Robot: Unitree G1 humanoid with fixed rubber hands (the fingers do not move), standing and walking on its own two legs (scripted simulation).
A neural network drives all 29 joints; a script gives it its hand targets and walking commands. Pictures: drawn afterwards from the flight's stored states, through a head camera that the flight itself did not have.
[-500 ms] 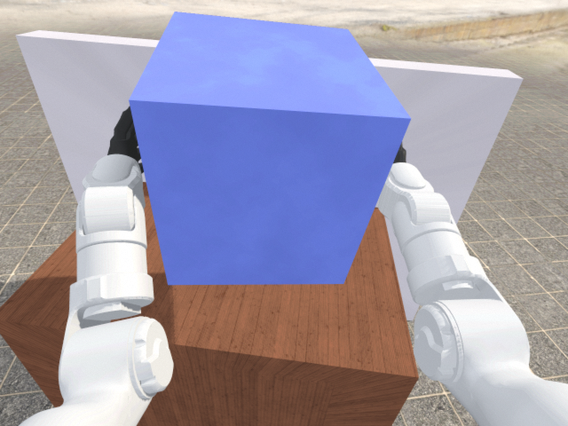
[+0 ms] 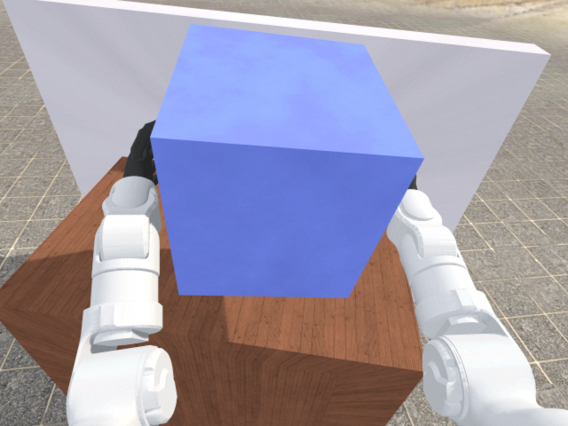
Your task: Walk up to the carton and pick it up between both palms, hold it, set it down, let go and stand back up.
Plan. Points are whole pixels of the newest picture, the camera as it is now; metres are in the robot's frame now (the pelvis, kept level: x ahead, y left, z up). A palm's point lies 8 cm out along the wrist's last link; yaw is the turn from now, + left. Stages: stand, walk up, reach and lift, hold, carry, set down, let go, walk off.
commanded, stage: set down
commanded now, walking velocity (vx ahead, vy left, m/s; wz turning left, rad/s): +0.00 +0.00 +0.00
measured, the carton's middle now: (273, 167) +0.46 +0.00 +0.18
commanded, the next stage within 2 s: none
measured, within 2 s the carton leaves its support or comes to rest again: neither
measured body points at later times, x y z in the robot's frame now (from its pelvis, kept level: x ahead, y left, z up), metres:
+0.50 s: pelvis +0.01 +0.00 +0.00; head -0.01 +0.04 +0.45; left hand +0.43 +0.18 +0.17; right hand +0.41 -0.18 +0.16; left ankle +0.01 +0.11 -0.75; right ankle +0.01 -0.10 -0.75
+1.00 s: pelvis +0.01 +0.00 +0.00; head +0.01 +0.03 +0.45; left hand +0.45 +0.18 +0.15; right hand +0.42 -0.18 +0.14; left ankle +0.01 +0.11 -0.75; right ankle +0.01 -0.10 -0.75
